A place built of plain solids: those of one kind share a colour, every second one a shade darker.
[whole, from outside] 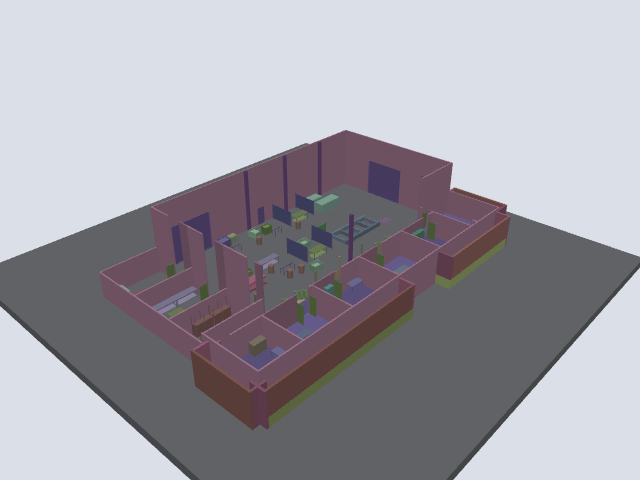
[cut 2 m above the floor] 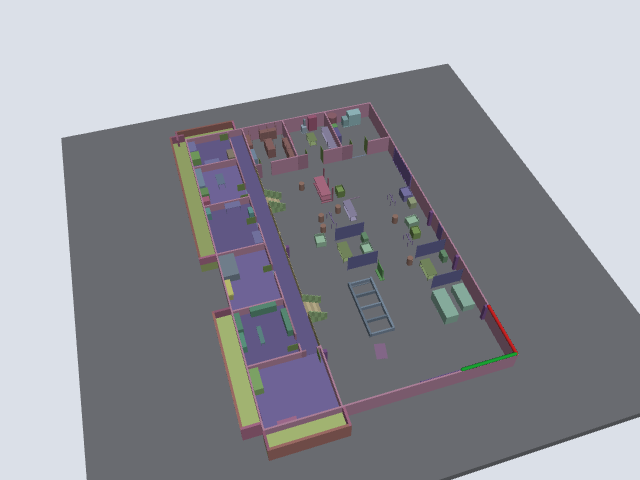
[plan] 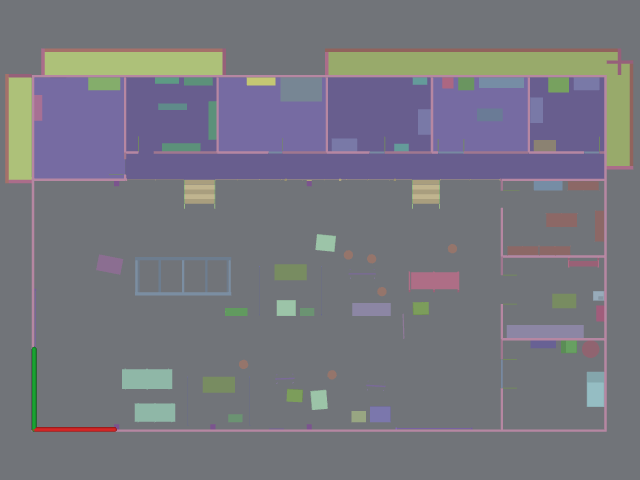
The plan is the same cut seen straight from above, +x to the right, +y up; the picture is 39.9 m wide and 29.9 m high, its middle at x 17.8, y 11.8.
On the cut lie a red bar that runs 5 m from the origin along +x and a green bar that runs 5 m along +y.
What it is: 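A small steel fabricator's works in a shed of 35.5 x 21.9 m, halls 7.4 m to the eaves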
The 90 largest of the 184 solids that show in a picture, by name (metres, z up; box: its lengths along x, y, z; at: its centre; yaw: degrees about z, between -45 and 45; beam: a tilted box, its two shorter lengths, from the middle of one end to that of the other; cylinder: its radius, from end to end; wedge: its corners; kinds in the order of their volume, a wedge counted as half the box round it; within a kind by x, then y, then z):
{
 "level_1": {"box": [5.66, 6.38, 1.13], "at": [2.83, 18.74, 0.52]},
 "level_2": {"box": [5.76, 4.68, 1.13], "at": [8.54, 19.59, 0.52]},
 "level_3": {"box": [6.81, 4.68, 1.13], "at": [14.82, 19.59, 0.52]},
 "level_4": {"box": [29.85, 1.7, 1.13], "at": [20.59, 16.4, 0.52]},
 "level_5": {"box": [6.55, 4.68, 1.13], "at": [21.5, 19.59, 0.52]},
 "level_6": {"box": [6.03, 4.68, 1.13], "at": [27.8, 19.59, 0.52]},
 "level_7": {"box": [4.7, 4.68, 1.13], "at": [33.16, 19.59, 0.52]},
 "wall_1": {"box": [0.15, 15.85, 7.44], "at": [-0.07, 7.78, 3.67]},
 "wall_2": {"box": [0.15, 6.68, 4.03], "at": [-0.07, 18.74, 1.97]},
 "wall_3": {"box": [5.66, 0.15, 7.44], "at": [2.83, 15.55, 3.67]},
 "wall_4": {"box": [5.96, 0.15, 4.03], "at": [2.83, 22.0, 1.97]},
 "wall_5": {"box": [0.15, 4.68, 4.03], "at": [5.66, 19.59, 1.97]},
 "wall_6": {"box": [6.06, 0.15, 4.03], "at": [8.54, 22.0, 1.97]},
 "wall_7": {"box": [3.98, 0.15, 4.03], "at": [9.43, 17.25, 1.97]},
 "wall_8": {"box": [0.15, 4.68, 4.03], "at": [11.42, 19.59, 1.97]},
 "wall_9": {"box": [3.17, 0.15, 4.03], "at": [13.01, 17.25, 1.97]},
 "wall_10": {"box": [29.43, 0.15, 7.44], "at": [14.56, -0.07, 3.67]},
 "wall_11": {"box": [7.11, 0.15, 4.03], "at": [14.82, 22.0, 1.97]},
 "wall_12": {"box": [2.79, 0.15, 4.03], "at": [16.84, 17.25, 1.97]},
 "wall_13": {"box": [0.15, 4.68, 4.03], "at": [18.23, 19.59, 1.97]},
 "wall_14": {"box": [2.65, 0.15, 4.03], "at": [19.56, 17.25, 1.97]},
 "wall_15": {"box": [6.85, 0.15, 4.03], "at": [21.5, 22.0, 1.97]},
 "wall_16": {"box": [2.94, 0.15, 4.03], "at": [23.31, 17.25, 1.97]},
 "wall_17": {"box": [0.15, 4.68, 4.03], "at": [24.78, 19.59, 1.97]},
 "wall_18": {"box": [6.33, 0.15, 4.03], "at": [27.8, 22.0, 1.97]},
 "wall_19": {"box": [4.05, 0.15, 4.03], "at": [28.79, 17.25, 1.97]},
 "wall_20": {"box": [0.15, 2.57, 7.44], "at": [29.13, 1.28, 3.67]},
 "wall_21": {"box": [0.15, 1.25, 7.44], "at": [29.13, 5.0, 3.67]},
 "wall_22": {"box": [0.15, 2.19, 7.44], "at": [29.13, 6.71, 3.67]},
 "wall_23": {"box": [0.15, 1.16, 7.44], "at": [29.13, 10.19, 3.67]},
 "wall_24": {"box": [0.15, 3.04, 7.44], "at": [29.13, 12.29, 3.67]},
 "wall_25": {"box": [0.15, 0.69, 7.44], "at": [29.13, 15.21, 3.67]},
 "wall_26": {"box": [0.15, 4.68, 4.03], "at": [30.81, 19.59, 1.97]},
 "wall_27": {"box": [6.68, 0.15, 2.95], "at": [32.32, -0.07, 1.43]},
 "wall_28": {"box": [6.38, 0.15, 2.95], "at": [32.32, 5.62, 1.43]},
 "wall_29": {"box": [6.38, 0.15, 2.95], "at": [32.32, 10.77, 1.43]},
 "wall_30": {"box": [6.38, 0.15, 4.03], "at": [32.32, 15.55, 1.97]},
 "wall_31": {"box": [3.44, 0.15, 4.03], "at": [32.53, 17.25, 1.97]},
 "wall_32": {"box": [5.0, 0.15, 4.03], "at": [33.16, 22.0, 1.97]},
 "wall_33": {"box": [0.15, 5.92, 2.95], "at": [35.59, 2.81, 1.43]},
 "wall_34": {"box": [0.15, 5.45, 2.95], "at": [35.59, 8.2, 1.43]},
 "wall_35": {"box": [0.15, 5.08, 2.95], "at": [35.59, 13.16, 1.43]},
 "wall_36": {"box": [0.15, 2.0, 4.03], "at": [35.59, 16.4, 1.97]},
 "wall_37": {"box": [0.15, 4.98, 4.03], "at": [35.59, 19.59, 1.97]},
 "street_1": {"box": [1.65, 6.8, 1.13], "at": [-0.97, 18.74, 0.52]},
 "street_2": {"box": [11.51, 1.65, 1.13], "at": [6.18, 22.91, 0.52]},
 "street_3": {"box": [18.45, 1.65, 1.13], "at": [27.34, 22.91, 0.52]},
 "street_4": {"box": [1.65, 6.8, 1.13], "at": [36.48, 19.59, 0.52]},
 "yard_wall_1": {"box": [0.22, 6.8, 3.73], "at": [-1.69, 18.74, 1.81]},
 "yard_wall_2": {"box": [11.51, 0.22, 3.73], "at": [6.18, 23.62, 1.81]},
 "yard_wall_3": {"box": [18.45, 0.22, 3.73], "at": [27.34, 23.62, 1.81]},
 "yard_wall_4": {"box": [0.22, 6.8, 3.73], "at": [37.2, 19.59, 1.81]},
 "yard_cheek_1": {"box": [1.65, 0.22, 3.73], "at": [-0.97, 15.45, 1.81]},
 "yard_cheek_2": {"box": [1.65, 0.22, 3.73], "at": [-0.97, 22.03, 1.81]},
 "yard_cheek_3": {"box": [0.22, 1.65, 3.73], "at": [0.54, 22.91, 1.81]},
 "yard_cheek_4": {"box": [0.22, 1.65, 3.73], "at": [11.83, 22.91, 1.81]},
 "yard_cheek_5": {"box": [0.22, 1.65, 3.73], "at": [18.22, 22.91, 1.81]},
 "yard_cheek_6": {"box": [0.22, 1.65, 3.73], "at": [36.45, 22.91, 1.81]},
 "yard_cheek_7": {"box": [1.65, 0.22, 3.73], "at": [36.48, 16.3, 1.81]},
 "yard_cheek_8": {"box": [1.65, 0.22, 3.73], "at": [36.48, 22.88, 1.81]},
 "cubicles_1": {"box": [2.6, 1.5, 2.05], "at": [16.63, 21.18, 2.06]},
 "shelving_1": {"box": [1.92, 0.56, 1.3], "at": [30.43, 11.14, 0.6]},
 "shelving_2": {"box": [1.92, 0.56, 1.3], "at": [32.43, 11.14, 0.6]},
 "shelving_3": {"box": [1.92, 0.86, 1.3], "at": [32.85, 13.04, 0.6]},
 "shelving_4": {"box": [1.92, 0.56, 1.3], "at": [34.21, 15.18, 0.6]},
 "shelving_5": {"box": [0.56, 1.92, 1.3], "at": [35.21, 12.67, 0.6]},
 "finished_stack_1": {"box": [3.12, 1.23, 1.12], "at": [7.03, 3.14, 0.64]},
 "finished_stack_2": {"box": [2.52, 1.13, 0.82], "at": [7.52, 1.05, 0.49]},
 "lockers_1": {"box": [2.4, 0.5, 1.85], "at": [9.16, 17.58, 1.96]},
 "lockers_2": {"box": [1.8, 0.5, 1.85], "at": [10.22, 21.68, 1.96]},
 "lockers_3": {"box": [0.5, 2.4, 1.85], "at": [11.1, 19.25, 1.96]},
 "column_1": {"box": [0.32, 0.32, 7.44], "at": [5.13, 0.16, 3.67]},
 "column_2": {"box": [0.32, 0.32, 7.44], "at": [11.13, 0.16, 3.67]},
 "column_3": {"box": [0.32, 0.32, 7.44], "at": [17.13, 0.16, 3.67]},
 "column_4": {"box": [0.32, 0.32, 7.44], "at": [17.13, 15.31, 3.67]},
 "counter_1": {"box": [2.8, 0.66, 0.95], "at": [29.11, 21.6, 1.5]},
 "counter_2": {"box": [1.8, 0.6, 1.05], "at": [32.01, 15.18, 0.47]},
 "compressor_1": {"box": [1.04, 1.5, 1.56], "at": [34.96, 2.18, 0.82]},
 "air_receiver_1": {"cylinder": 0.55, "from": [34.66, 5.0, 0.0], "to": [34.66, 5.0, 2.4]},
 "outdoor_1": {"box": [0.05, 4.6, 4.45], "at": [0.05, 6.36, 2.17]},
 "outdoor_2": {"box": [4.6, 0.05, 4.45], "at": [24.9, 0.05, 2.17]},
 "reception_desk_1": {"box": [2.0, 0.8, 1.15], "at": [4.36, 21.53, 1.6]},
 "panel_1": {"box": [1.6, 0.5, 2.15], "at": [31.71, 5.3, 1.02]},
 "vending_1": {"box": [1.0, 0.8, 1.9], "at": [26.91, 21.53, 1.98]},
 "plan_chest_1": {"box": [1.3, 0.94, 0.95], "at": [32.66, 21.46, 1.5]},
 "plotter_1": {"box": [1.4, 0.7, 1.15], "at": [31.81, 17.68, 1.6]},
 "tool_cabinet_1": {"box": [0.5, 1.0, 1.95], "at": [35.26, 7.22, 0.93]},
 "fridge_1": {"box": [0.7, 0.7, 1.85], "at": [25.76, 21.58, 1.96]},
 "cabinet_1": {"box": [0.9, 0.46, 1.95], "at": [22.88, 17.56, 2.0]},
 "boot_rack_1": {"box": [1.5, 0.4, 1.25], "at": [8.27, 21.73, 1.66]}
}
